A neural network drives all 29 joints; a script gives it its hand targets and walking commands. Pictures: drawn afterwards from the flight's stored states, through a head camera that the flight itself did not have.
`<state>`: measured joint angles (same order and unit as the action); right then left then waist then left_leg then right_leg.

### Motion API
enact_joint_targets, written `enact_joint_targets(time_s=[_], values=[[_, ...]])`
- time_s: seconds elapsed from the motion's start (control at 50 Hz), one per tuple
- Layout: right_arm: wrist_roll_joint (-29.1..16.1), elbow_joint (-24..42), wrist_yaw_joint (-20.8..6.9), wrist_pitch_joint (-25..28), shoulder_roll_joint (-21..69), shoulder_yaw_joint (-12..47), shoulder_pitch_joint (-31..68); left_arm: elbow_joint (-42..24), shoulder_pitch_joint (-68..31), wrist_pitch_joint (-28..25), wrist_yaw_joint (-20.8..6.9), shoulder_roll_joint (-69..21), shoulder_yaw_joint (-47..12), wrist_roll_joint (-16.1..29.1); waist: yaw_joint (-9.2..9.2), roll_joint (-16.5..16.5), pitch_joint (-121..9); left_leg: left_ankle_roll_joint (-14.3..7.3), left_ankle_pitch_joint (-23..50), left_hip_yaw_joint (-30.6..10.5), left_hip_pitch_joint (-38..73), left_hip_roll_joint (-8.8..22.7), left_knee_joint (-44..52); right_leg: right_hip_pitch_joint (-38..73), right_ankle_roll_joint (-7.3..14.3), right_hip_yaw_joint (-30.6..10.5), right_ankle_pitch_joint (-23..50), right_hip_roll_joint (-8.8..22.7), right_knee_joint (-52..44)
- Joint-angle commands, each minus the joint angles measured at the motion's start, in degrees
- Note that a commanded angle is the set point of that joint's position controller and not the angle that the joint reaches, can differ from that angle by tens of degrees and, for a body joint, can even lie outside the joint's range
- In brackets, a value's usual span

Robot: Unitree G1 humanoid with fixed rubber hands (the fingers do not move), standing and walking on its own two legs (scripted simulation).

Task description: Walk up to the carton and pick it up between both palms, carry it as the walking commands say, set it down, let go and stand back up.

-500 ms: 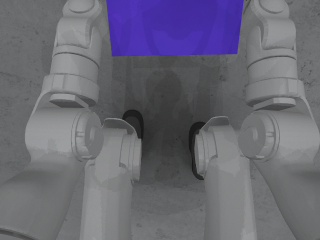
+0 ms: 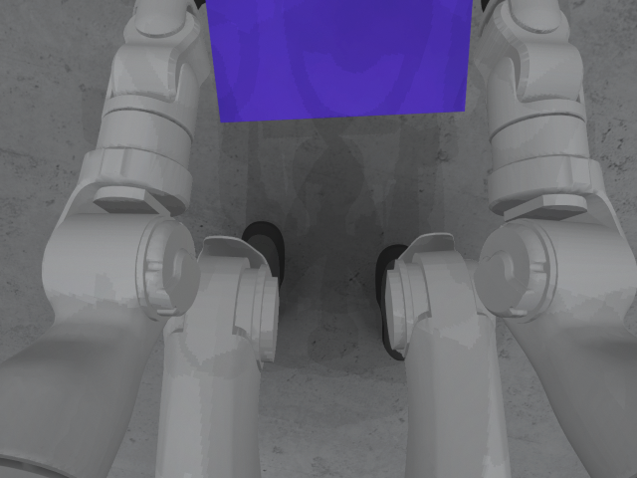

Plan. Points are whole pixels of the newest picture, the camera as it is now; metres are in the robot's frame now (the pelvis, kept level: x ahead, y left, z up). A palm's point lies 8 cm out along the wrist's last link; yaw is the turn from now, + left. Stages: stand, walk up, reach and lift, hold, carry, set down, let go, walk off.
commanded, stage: set down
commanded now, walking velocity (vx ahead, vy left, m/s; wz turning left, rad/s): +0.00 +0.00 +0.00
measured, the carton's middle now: (338, 9) +0.53 +0.01 -0.26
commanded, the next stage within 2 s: none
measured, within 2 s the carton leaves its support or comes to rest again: rests again in 0.30 s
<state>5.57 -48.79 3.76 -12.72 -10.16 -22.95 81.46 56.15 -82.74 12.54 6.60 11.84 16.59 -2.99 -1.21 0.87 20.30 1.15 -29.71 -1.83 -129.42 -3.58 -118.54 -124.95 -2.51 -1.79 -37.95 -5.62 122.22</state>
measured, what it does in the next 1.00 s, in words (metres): stands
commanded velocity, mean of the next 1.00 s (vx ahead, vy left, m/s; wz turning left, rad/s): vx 0.00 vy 0.00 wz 0.00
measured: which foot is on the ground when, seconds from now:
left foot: down 0.00-1.00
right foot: down 0.00-1.00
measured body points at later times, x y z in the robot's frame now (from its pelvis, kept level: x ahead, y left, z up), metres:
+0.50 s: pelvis +0.00 +0.00 -0.01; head +0.39 -0.01 +0.21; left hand +0.54 +0.15 -0.22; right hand +0.55 -0.14 -0.21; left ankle +0.12 +0.12 -0.36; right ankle +0.09 -0.12 -0.36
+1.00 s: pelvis +0.00 +0.00 -0.01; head +0.38 -0.01 +0.22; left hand +0.54 +0.17 -0.22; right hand +0.55 -0.15 -0.21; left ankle +0.12 +0.12 -0.36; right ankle +0.09 -0.12 -0.36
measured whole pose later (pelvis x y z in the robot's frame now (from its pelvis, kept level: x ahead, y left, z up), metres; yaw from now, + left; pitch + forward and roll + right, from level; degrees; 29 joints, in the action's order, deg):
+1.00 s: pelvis +0.00 +0.00 -0.01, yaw -1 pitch +39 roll +0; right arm 0.3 -59.0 5.8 -7.0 -15.6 -13.8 83.7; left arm 64.2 -84.3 3.4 6.4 14.6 16.6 -1.9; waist -1.8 0.9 21.5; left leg 1.5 -30.2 -1.7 -129.8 -2.5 -120.6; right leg -126.0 -2.5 -1.8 -37.6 -6.7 124.2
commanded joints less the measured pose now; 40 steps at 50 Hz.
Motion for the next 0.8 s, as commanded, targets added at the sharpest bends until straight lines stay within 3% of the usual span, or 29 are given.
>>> enact_joint_targets(time_s=[0.0, 0.38, 0.54, 0.68, 0.78], values=[[-5.9, -1.4, -14.3, 2.5, 46.7, 26.7, 29.6, -9.1, -31.7, -4.8, -14.6, -43.3, -18.3, 7.1, -2.30, -5.1, -62.6, -0.6, 24.6, 3.5, 38.0, -2.6, 0.1, 17.1, 1.1, 2.8, 22.9, -2.5, -6.5], [-5.5, -1.5, -13.2, 3.9, 43.9, 26.6, 30.1, -6.4, -30.3, -6.3, -14.4, -40.2, -15.5, 6.9, -4.27, -7.0, -59.4, -0.7, 24.6, 3.7, 34.8, -2.0, -1.4, 18.2, 0.7, 2.1, 24.0, -2.2, -5.2], [-3.9, -3.0, -12.3, 4.2, 39.7, 24.0, 29.2, -4.9, -30.2, -6.8, -13.8, -35.9, -12.4, 5.5, -4.02, -7.1, -57.2, -0.6, 22.1, 3.6, 34.1, -1.7, -1.2, 17.5, 0.5, 2.2, 21.7, -2.0, -5.3], [-2.7, -3.4, -9.6, 5.5, 28.0, 20.8, 27.9, -3.1, -27.8, -8.1, -10.8, -24.8, -8.0, 3.8, -4.21, -6.8, -58.2, 0.0, 22.1, 3.8, 35.8, -1.4, -0.8, 18.2, -0.2, 2.2, 21.4, -1.6, -5.2], [-2.7, -3.4, -4.8, 7.1, 9.0, 16.5, 26.0, -0.5, -23.6, -9.9, -5.8, -5.9, -1.3, 1.7, -4.74, -7.1, -61.0, 0.5, 22.9, 4.1, 38.8, -1.0, -0.2, 20.6, -1.2, 2.3, 21.9, -0.8, -5.3]])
